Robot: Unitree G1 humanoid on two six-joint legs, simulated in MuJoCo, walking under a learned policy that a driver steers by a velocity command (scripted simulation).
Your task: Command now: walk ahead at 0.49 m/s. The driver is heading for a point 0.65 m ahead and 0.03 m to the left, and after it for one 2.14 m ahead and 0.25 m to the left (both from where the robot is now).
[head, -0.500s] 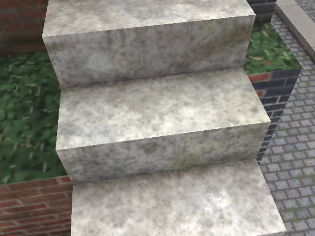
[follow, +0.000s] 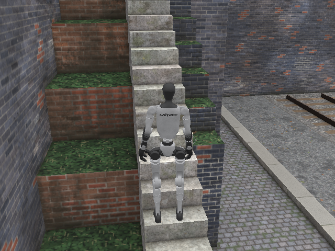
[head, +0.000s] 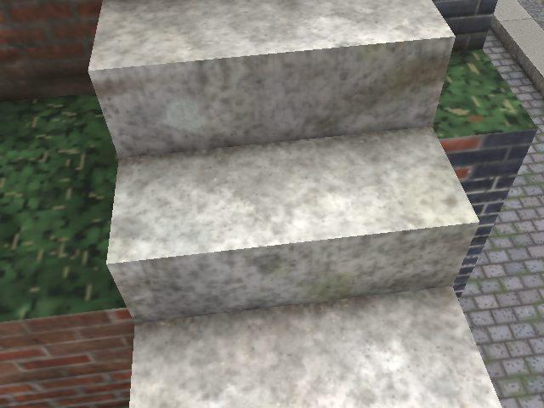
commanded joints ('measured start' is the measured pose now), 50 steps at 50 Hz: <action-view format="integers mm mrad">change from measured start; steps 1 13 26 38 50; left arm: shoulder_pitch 17 -7 -3 13 14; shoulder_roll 112 113 114 115 123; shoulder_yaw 20 20 25 25 32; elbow -35 1 39 57 60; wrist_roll -1 -2 0 -4 -4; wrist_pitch -26 -34 -29 -26 -25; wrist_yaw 10 5 5 8 16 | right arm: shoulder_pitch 32 73 110 114 112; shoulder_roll -88 -58 -41 -56 -58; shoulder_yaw -17 -20 -25 -29 -31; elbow -31 16 48 63 55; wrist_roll -13 -19 -23 -19 -20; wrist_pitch -14 -30 -31 -25 -32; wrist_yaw -12 4 11 1 0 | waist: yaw -4 -24 -24 -27 -31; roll -30 -18 -12 -8 -23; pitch -16 -20 -6 -11 -33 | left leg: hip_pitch -45 -85 -89 -57 -45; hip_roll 107 121 120 124 127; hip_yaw -46 -84 -83 -78 -80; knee -18 -93 -94 -77 -93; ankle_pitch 507 380 403 480 487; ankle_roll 31 49 47 35 40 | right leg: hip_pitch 48 83 78 58 101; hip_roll -103 -110 -117 -109 -112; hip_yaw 82 101 115 116 113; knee -61 -85 -83 -73 -82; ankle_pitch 480 399 405 444 496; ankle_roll -80 -99 -109 -106 -96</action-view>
